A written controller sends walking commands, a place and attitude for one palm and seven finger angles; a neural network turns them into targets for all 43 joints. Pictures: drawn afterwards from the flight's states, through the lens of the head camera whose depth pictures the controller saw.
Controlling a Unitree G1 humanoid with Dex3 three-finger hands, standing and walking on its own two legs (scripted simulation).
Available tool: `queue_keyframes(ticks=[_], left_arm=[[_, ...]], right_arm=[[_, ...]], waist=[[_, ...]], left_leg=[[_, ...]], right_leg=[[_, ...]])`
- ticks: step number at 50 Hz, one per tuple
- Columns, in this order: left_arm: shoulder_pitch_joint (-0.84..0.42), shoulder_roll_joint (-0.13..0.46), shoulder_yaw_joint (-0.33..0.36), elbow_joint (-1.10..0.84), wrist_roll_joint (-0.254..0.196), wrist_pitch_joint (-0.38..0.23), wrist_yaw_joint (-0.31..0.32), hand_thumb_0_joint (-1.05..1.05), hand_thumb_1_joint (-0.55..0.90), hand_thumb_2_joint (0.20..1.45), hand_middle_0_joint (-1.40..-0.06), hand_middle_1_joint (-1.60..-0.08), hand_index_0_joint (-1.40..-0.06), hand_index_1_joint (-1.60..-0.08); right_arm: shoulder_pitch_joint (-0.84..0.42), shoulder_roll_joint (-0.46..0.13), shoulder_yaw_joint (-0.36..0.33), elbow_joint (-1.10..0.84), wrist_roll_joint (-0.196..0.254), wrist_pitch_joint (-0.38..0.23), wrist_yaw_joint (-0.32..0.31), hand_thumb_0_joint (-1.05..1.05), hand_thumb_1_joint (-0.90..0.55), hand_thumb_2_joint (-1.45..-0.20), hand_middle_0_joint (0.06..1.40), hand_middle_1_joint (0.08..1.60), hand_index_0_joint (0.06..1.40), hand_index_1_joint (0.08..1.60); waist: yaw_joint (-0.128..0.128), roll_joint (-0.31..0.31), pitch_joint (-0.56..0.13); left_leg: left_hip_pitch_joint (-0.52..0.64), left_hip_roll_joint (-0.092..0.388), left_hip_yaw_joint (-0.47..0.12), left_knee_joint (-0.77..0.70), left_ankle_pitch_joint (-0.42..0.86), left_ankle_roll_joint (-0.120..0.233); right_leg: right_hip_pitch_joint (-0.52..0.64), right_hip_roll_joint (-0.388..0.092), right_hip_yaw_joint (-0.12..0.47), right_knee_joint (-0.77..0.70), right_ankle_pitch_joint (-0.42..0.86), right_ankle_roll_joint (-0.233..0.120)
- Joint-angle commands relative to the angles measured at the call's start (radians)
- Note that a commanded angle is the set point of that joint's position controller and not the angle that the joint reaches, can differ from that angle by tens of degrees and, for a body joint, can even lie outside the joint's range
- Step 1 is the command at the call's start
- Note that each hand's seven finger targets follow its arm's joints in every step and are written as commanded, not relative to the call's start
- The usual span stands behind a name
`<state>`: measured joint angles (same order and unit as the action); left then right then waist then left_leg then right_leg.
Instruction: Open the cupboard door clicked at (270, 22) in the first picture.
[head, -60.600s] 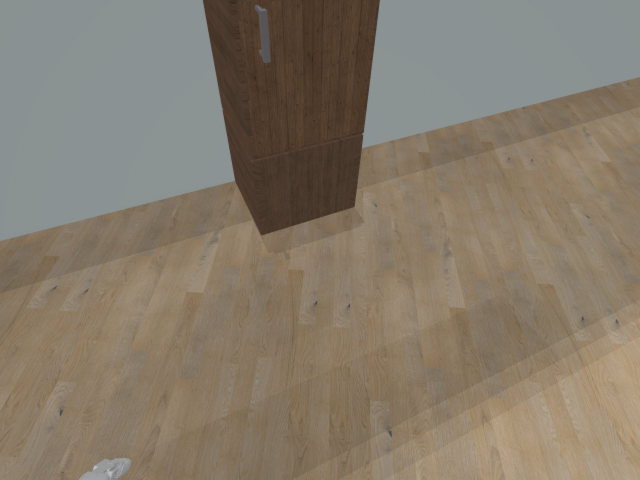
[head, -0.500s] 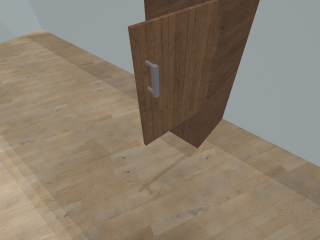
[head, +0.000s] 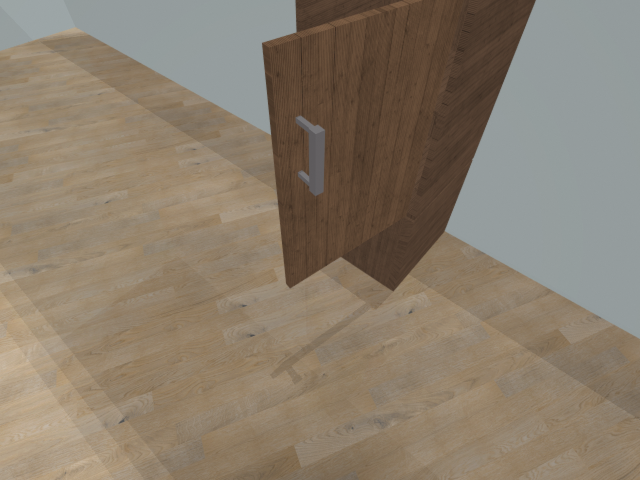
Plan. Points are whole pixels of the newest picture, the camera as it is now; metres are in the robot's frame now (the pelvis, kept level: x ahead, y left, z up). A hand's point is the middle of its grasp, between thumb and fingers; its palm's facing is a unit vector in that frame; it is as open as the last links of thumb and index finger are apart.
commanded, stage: look to check the result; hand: left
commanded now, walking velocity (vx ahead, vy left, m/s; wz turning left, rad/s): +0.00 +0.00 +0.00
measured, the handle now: (309, 156) +0.60 +0.06 +0.06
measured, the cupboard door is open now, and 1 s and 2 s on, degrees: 78 78 78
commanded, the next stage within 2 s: stand and wait in 0.32 s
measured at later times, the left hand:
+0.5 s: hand (164, 471) +0.15 +0.23 -0.15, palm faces +0.00 -0.95 -0.32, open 7.4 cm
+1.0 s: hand (175, 478) +0.15 +0.21 -0.16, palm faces -0.03 -0.95 -0.30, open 7.4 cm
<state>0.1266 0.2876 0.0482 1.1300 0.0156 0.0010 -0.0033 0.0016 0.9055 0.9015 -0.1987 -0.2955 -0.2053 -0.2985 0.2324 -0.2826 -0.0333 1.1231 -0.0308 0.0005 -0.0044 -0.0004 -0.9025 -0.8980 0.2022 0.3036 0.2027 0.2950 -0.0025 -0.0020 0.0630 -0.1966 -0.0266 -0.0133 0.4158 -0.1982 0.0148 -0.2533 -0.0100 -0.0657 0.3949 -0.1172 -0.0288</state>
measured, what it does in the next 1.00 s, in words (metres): shifts its weight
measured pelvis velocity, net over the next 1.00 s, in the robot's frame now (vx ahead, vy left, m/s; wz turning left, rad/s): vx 0.07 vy -0.01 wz -0.02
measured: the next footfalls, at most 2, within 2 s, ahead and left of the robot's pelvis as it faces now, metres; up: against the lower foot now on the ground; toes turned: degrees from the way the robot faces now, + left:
none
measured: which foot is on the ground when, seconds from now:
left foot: down 0.00-1.00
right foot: down 0.00-1.00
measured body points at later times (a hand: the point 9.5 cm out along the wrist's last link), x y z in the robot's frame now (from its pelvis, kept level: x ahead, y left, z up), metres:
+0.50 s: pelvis +0.07 +0.00 +0.00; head +0.10 -0.01 +0.45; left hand +0.15 +0.28 -0.13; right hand +0.16 -0.28 -0.14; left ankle +0.02 +0.11 -0.74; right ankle +0.06 -0.10 -0.74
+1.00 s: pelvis +0.07 -0.01 +0.01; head +0.09 -0.02 +0.45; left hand +0.15 +0.26 -0.13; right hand +0.11 -0.29 -0.14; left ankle +0.02 +0.11 -0.74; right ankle +0.06 -0.10 -0.74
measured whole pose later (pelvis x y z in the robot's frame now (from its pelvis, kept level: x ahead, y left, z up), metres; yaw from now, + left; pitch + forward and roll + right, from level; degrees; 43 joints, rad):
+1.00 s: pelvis +0.07 -0.01 +0.01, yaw -1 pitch -1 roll +0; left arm 0.10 0.28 0.01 1.13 0.01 -0.02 0.01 0.00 0.91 0.90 -0.20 -0.30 -0.21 -0.30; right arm 0.15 -0.29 0.00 1.14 -0.02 0.00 -0.01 0.00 -0.90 -0.90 0.20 0.30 0.20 0.30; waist -0.01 0.02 0.06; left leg -0.03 0.01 -0.01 0.29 -0.24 -0.01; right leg -0.12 0.02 -0.06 0.32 -0.19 -0.04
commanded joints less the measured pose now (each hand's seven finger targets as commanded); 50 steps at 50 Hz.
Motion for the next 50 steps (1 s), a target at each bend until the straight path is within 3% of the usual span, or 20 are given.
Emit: queue_keyframes(ticks=[1,4,12,23,29,40,42,50], left_arm=[[-0.025,0.183,0.023,-0.046,-0.001,-0.027,0.013,0.000,0.900,0.900,-0.200,-0.300,-0.200,-0.300],[-0.030,0.182,0.017,-0.038,-0.003,-0.031,0.014,0.000,0.900,0.900,-0.200,-0.300,-0.200,-0.300],[-0.035,0.185,0.007,-0.034,-0.007,-0.041,0.025,0.000,0.900,0.900,-0.200,-0.300,-0.200,-0.300],[-0.049,0.188,0.010,-0.057,-0.004,-0.041,0.031,0.000,0.900,0.900,-0.200,-0.300,-0.200,-0.300],[-0.056,0.192,0.012,-0.066,-0.005,-0.042,0.031,0.000,0.900,0.900,-0.200,-0.300,-0.200,-0.300],[-0.054,0.187,0.009,-0.068,-0.007,-0.041,0.029,0.000,0.900,0.900,-0.200,-0.300,-0.200,-0.300],[-0.057,0.185,0.006,-0.066,-0.008,-0.040,0.028,0.000,0.900,0.900,-0.200,-0.300,-0.200,-0.300],[-0.036,0.174,0.001,-0.053,-0.009,-0.038,0.026,0.000,0.900,0.900,-0.200,-0.300,-0.200,-0.300]], right_arm=[[-0.040,-0.167,-0.020,-0.056,0.007,-0.021,-0.009,0.000,-0.900,-0.900,0.200,0.300,0.200,0.300],[-0.045,-0.178,-0.017,-0.052,0.007,-0.022,-0.010,0.000,-0.900,-0.900,0.200,0.300,0.200,0.300],[-0.084,-0.184,-0.006,-0.046,0.014,-0.027,-0.018,0.000,-0.900,-0.900,0.200,0.300,0.200,0.300],[-0.123,-0.191,-0.006,-0.053,0.012,-0.024,-0.023,0.000,-0.900,-0.900,0.200,0.300,0.200,0.300],[-0.128,-0.195,-0.006,-0.058,0.012,-0.023,-0.025,0.000,-0.900,-0.900,0.200,0.300,0.200,0.300],[-0.119,-0.190,-0.001,-0.055,0.013,-0.021,-0.025,0.000,-0.900,-0.900,0.200,0.300,0.200,0.300],[-0.110,-0.185,0.001,-0.048,0.013,-0.021,-0.025,0.000,-0.900,-0.900,0.200,0.300,0.200,0.300],[-0.093,-0.171,0.006,-0.037,0.014,-0.019,-0.024,0.000,-0.900,-0.900,0.200,0.300,0.200,0.300]], waist=[[0.008,0.058,-0.036],[0.004,0.004,-0.035],[-0.003,-0.004,-0.129],[-0.005,0.007,-0.148],[-0.004,0.010,-0.150],[0.000,-0.010,-0.130],[-0.002,0.014,-0.131],[0.001,0.009,-0.083]], left_leg=[[-0.096,0.126,-0.137,-0.173,-0.145,0.028],[-0.056,0.128,-0.130,-0.166,-0.055,0.028],[0.076,0.142,-0.095,-0.129,0.254,0.016],[0.139,0.141,-0.074,-0.114,0.387,0.004],[0.151,0.142,-0.065,-0.110,0.411,0.000],[0.145,0.141,-0.059,-0.129,0.310,0.003],[0.138,0.141,-0.058,-0.138,0.293,0.001],[0.119,0.140,-0.055,-0.157,0.191,0.003]], right_leg=[[0.118,-0.113,0.134,-0.102,-0.207,-0.029],[0.117,-0.114,0.133,-0.105,-0.141,-0.029],[0.184,-0.124,0.101,-0.053,0.191,-0.026],[0.215,-0.124,0.095,-0.036,0.335,-0.027],[0.233,-0.124,0.097,-0.036,0.379,-0.030],[0.236,-0.120,0.112,-0.070,0.323,-0.028],[0.243,-0.122,0.119,-0.074,0.305,-0.028],[0.211,-0.117,0.129,-0.108,0.203,-0.026]])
